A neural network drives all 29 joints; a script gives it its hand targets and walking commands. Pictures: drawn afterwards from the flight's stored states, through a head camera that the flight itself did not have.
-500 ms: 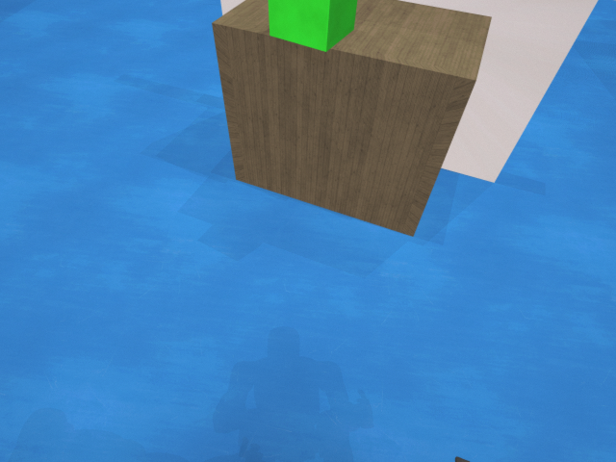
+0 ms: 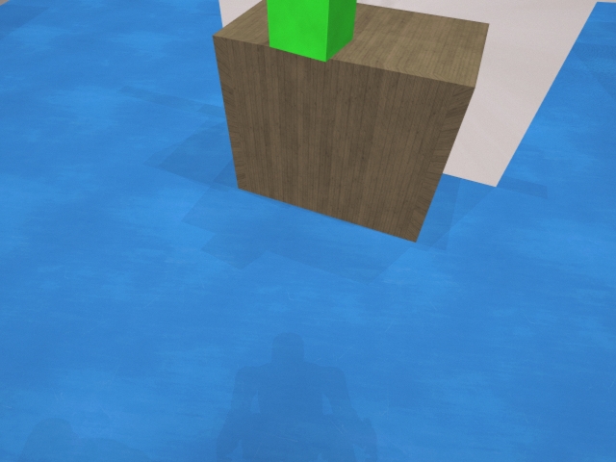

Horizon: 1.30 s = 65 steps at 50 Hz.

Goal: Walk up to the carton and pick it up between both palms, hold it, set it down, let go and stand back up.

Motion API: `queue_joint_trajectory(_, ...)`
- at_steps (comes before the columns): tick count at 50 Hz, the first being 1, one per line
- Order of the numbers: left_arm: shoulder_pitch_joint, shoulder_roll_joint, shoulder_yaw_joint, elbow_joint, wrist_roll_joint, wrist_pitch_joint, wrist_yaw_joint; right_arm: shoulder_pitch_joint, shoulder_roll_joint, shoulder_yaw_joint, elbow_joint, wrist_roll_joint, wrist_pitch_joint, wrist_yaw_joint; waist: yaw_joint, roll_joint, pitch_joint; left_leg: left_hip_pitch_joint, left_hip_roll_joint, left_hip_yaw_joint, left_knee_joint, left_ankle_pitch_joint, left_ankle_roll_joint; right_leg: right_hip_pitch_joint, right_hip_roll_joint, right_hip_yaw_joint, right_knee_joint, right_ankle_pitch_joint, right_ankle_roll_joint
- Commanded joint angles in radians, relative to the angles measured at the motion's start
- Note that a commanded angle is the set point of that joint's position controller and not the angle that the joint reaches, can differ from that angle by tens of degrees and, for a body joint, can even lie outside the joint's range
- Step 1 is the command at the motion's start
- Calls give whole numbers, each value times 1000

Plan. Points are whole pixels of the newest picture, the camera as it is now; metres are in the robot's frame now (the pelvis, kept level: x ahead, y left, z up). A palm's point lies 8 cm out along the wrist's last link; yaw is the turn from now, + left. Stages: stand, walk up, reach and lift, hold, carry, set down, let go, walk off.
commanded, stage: stand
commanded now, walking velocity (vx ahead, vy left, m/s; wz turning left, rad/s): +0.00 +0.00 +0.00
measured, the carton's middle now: (313, 1) +1.36 +0.00 +0.07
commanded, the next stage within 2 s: none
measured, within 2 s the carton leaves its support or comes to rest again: neither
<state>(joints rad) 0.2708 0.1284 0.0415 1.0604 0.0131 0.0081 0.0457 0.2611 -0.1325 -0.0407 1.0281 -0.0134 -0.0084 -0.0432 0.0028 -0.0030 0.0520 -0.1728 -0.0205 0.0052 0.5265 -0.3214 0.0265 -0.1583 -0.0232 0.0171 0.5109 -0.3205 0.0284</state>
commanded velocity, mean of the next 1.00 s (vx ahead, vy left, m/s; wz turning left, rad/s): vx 0.00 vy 0.00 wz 0.00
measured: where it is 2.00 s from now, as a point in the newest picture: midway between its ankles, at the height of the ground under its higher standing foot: outside the picture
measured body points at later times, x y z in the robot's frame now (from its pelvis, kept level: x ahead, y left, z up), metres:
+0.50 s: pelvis -0.01 +0.01 +0.00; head +0.00 +0.02 +0.45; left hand -0.03 +0.21 -0.17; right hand -0.02 -0.20 -0.16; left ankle -0.02 +0.10 -0.73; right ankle -0.03 -0.14 -0.73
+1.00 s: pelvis -0.01 +0.02 +0.01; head +0.00 +0.03 +0.45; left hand -0.04 +0.22 -0.16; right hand -0.04 -0.18 -0.16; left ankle -0.02 +0.10 -0.73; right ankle -0.03 -0.14 -0.73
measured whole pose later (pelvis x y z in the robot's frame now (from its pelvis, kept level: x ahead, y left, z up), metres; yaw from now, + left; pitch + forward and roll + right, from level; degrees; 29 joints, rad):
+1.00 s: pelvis -0.01 +0.02 +0.01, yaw +0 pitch -3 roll +0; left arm 0.29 0.09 0.01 1.21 0.01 0.01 0.05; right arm 0.30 -0.09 -0.01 1.17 -0.01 -0.01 -0.04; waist 0.00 -0.02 0.05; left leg -0.14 -0.06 0.02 0.44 -0.26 0.06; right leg -0.13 -0.07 0.03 0.44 -0.27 0.07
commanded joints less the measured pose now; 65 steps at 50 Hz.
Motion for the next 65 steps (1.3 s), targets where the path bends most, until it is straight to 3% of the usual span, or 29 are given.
queue_joint_trajectory(1, 62, 83, 12, 6, 0, -7, 6, 59, -84, -14, -1, 0, -9, -5, -2, 4, 18, -11, 89, -85, -122, 326, 30, 3, -48, 37, -86, 278, -42)
queue_joint_trajectory(5, 65, 73, 9, 34, 0, -6, 7, 67, -76, -10, 28, 0, -8, -6, -2, 6, 28, -6, 89, -84, -136, 313, 27, 10, -49, 37, -100, 268, -40)
queue_joint_trajectory(7, 90, 42, -3, 62, -3, -5, 10, 72, -60, -4, 46, 4, -2, -3, 3, -50, 74, -7, 86, -93, -126, 279, 17, -26, -52, 28, -114, 236, -40)
queue_joint_trajectory(8, 87, 80, 9, 65, -2, -6, 8, 67, -44, 0, 62, 1, -1, -5, 12, 14, 41, 23, 89, -95, -128, 337, 21, -11, -54, 28, -110, 249, -46)
queue_joint_trajectory(9, 75, 96, 10, 64, -2, -7, 10, 99, -86, -7, 73, 0, -1, -6, -5, -16, 61, -8, 86, -90, -143, 291, 16, -8, -50, 29, -115, 232, -47)
queue_joint_trajectory(11, 95, 43, -5, 82, -4, -13, 7, 99, -64, -3, 80, -1, 4, -6, -2, 54, 55, 31, 79, -71, -131, 299, 9, -42, -62, 54, -121, 226, -43)
queue_joint_trajectory(12, 79, 45, -11, 87, -1, -13, 11, 97, -69, -4, 85, 5, 7, -7, -19, -3, 77, -2, 89, -90, -137, 277, 15, -33, -57, 37, -131, 227, -42)
queue_joint_trajectory(13, 60, 63, -2, 82, -5, -13, 9, 95, -57, 1, 92, 1, 4, -8, -6, 27, 43, 3, 84, -86, -139, 317, 15, 18, -64, 37, -117, 233, -46)
queue_joint_trajectory(14, 65, 68, 1, 76, -5, -16, 6, 68, -65, 3, 89, 0, 1, -7, 8, 8, 22, 19, 90, -88, -140, 344, 18, 8, -62, 42, -115, 258, -50)
queue_joint_trajectory(15, 52, 55, -5, 89, -4, -12, 7, 82, -43, 8, 97, 4, -1, -6, -1, -15, 47, 7, 89, -90, -141, 318, 11, 1, -56, 27, -110, 242, -45)
queue_joint_trajectory(16, 53, 51, -4, 83, -6, -11, 8, 103, -54, 9, 111, 2, -2, -7, -4, 27, -1, 17, 92, -87, -144, 345, 16, 41, -64, 39, -115, 258, -51)
queue_joint_trajectory(17, 60, 30, -8, 90, -11, -10, 5, 67, -64, 6, 108, 6, -2, -8, 7, 14, 27, -2, 91, -92, -137, 338, 17, 22, -57, 27, -126, 241, -39)
queue_joint_trajectory(19, 85, 58, -6, 114, -10, -9, 10, 73, -60, 3, 105, 7, -3, -7, -3, -47, 33, 3, 91, -102, -161, 276, 22, 15, -56, 33, -130, 234, -37)
queue_joint_trajectory(22, 76, 55, -10, 110, 1, -8, 10, 93, -41, 14, 132, 4, 2, -11, 1, 4, 79, 4, 87, -89, -158, 285, 14, -13, -65, 38, -134, 230, -41)
queue_joint_trajectory(24, 108, 33, -19, 129, -3, -2, 9, 93, -54, 18, 136, 2, 5, -6, -2, -8, 96, -29, 84, -90, -169, 221, 11, -25, -53, 27, -148, 186, -35)
queue_joint_trajectory(25, 106, 34, -19, 121, 2, -5, 8, 105, -34, 18, 148, 2, 8, -7, 1, 40, 72, -14, 79, -83, -162, 232, 9, -10, -61, 31, -138, 202, -35)
queue_joint_trajectory(26, 92, 23, -21, 125, 0, -6, 9, 106, -20, 21, 144, 6, 8, -4, -9, -14, 51, -9, 87, -95, -163, 231, 9, -18, -55, 17, -134, 197, -37)
queue_joint_trajectory(27, 95, 63, -14, 123, 3, -5, 8, 115, -63, 14, 151, -1, 4, -3, -12, 32, 62, -11, 79, -89, -175, 201, 10, -18, -54, 28, -141, 183, -31)
queue_joint_trajectory(28, 108, 48, -12, 126, -4, -6, 10, 79, -69, 12, 138, -3, 1, -3, 5, 34, 49, -17, 85, -98, -172, 222, 16, 6, -57, 17, -139, 181, -27)
queue_joint_trajectory(30, 82, 20, -20, 120, -3, -6, 9, 88, -35, 16, 144, 1, -5, -2, -6, 0, 46, -18, 87, -99, -173, 236, 15, -4, -54, 22, -130, 181, -37)
queue_joint_trajectory(31, 102, 52, -16, 133, -1, -2, 9, 91, -64, 18, 145, -2, -8, -2, 3, -14, 85, -38, 104, -113, -182, 274, 18, -4, -55, 13, -131, 191, -30)
queue_joint_trajectory(32, 119, 34, -21, 136, 1, -3, 12, 97, -57, 15, 144, 2, -6, -7, 9, 2, 52, 0, 91, -99, -183, 251, 20, -13, -55, 19, -133, 188, -33)
queue_joint_trajectory(34, 83, 18, -24, 136, 0, -1, 12, 134, -77, 13, 156, 3, -9, -5, -17, 0, 77, -20, 95, -121, -198, 254, 15, -12, -58, 19, -126, 184, -30)
queue_joint_trajectory(36, 96, 5, -23, 138, -7, -3, 7, 104, -35, 24, 158, 1, -5, -4, 2, 39, 73, 19, 90, -96, -178, 288, 19, -26, -65, 19, -137, 192, -26)
queue_joint_trajectory(38, 96, 52, -16, 147, -2, -4, 11, 134, -25, 23, 153, 5, -9, -1, -9, -18, 74, -34, 93, -120, -198, 248, 26, 6, -63, 21, -131, 188, -28)
queue_joint_trajectory(40, 105, 29, -22, 151, -2, -2, 9, 113, -39, 24, 150, 2, -11, -1, 1, 19, 66, 0, 87, -103, -178, 288, 27, -20, -64, 13, -138, 196, -17)
queue_joint_trajectory(42, 83, 31, -18, 149, -1, 0, 6, 116, -42, 21, 147, 5, -11, -3, -6, -14, 99, -22, 95, -112, -196, 249, 23, -25, -58, 6, -137, 173, -17)
queue_joint_trajectory(46, 109, 16, -29, 151, 2, 7, 9, 102, -45, 22, 124, 0, -8, -5, -3, 25, 98, -53, 97, -142, -249, 97, 34, -20, -59, 14, -128, 162, -10)
queue_joint_trajectory(65, 120, 29, -28, 143, -3, -4, 10, 132, -42, 17, 109, 4, -20, -3, -8, -6, 59, 8, 95, -114, -205, 293, 44, -23, -69, 17, -124, 205, -3)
